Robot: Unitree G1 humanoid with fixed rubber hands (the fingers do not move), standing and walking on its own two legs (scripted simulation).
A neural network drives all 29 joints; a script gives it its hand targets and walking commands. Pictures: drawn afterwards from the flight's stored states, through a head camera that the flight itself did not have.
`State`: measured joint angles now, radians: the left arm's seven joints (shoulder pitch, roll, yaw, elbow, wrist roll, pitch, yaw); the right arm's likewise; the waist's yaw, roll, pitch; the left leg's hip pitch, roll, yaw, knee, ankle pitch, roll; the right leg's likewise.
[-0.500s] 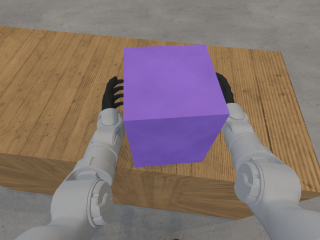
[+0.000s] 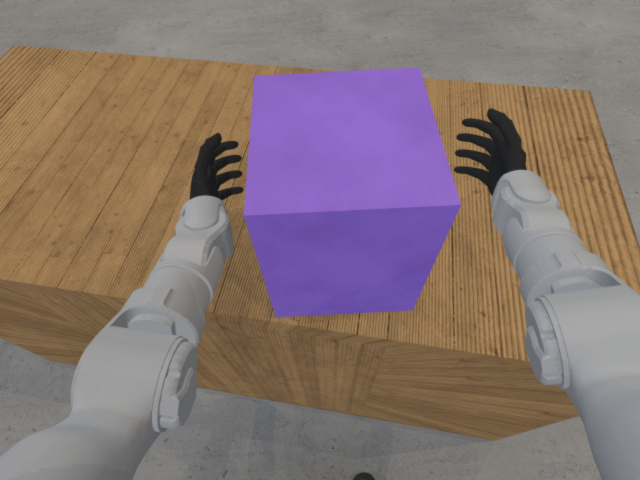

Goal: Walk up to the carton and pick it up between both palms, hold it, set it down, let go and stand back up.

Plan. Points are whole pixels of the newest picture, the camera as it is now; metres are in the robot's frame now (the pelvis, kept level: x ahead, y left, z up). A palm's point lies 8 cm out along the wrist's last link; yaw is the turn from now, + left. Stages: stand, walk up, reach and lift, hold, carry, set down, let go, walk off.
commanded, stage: set down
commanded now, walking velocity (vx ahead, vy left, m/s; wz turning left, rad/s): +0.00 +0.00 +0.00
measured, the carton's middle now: (340, 204) +0.46 +0.00 +0.05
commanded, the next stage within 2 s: none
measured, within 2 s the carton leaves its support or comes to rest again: neither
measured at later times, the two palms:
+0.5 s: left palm (182, 148) +0.45 +0.18 +0.15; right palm (528, 121) +0.49 -0.19 +0.17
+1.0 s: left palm (186, 179) +0.42 +0.17 +0.14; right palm (553, 165) +0.45 -0.22 +0.14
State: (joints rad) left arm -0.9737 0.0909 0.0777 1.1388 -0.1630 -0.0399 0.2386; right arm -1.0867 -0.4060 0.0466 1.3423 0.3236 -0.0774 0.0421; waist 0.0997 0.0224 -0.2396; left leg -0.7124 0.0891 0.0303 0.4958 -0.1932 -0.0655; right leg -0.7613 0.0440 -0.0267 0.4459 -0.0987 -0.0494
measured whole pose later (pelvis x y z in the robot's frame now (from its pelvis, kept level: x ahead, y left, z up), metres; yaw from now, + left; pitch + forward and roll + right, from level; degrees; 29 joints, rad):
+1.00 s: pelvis +0.00 +0.01 +0.02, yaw +1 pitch +12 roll +0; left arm -0.74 0.10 0.07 0.43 -0.15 0.54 0.24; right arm -0.88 -0.50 0.01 0.90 0.36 0.22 0.11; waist 0.03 0.04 -0.09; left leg -0.40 0.06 0.01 0.37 -0.16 -0.05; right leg -0.45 0.03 -0.02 0.32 -0.08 -0.03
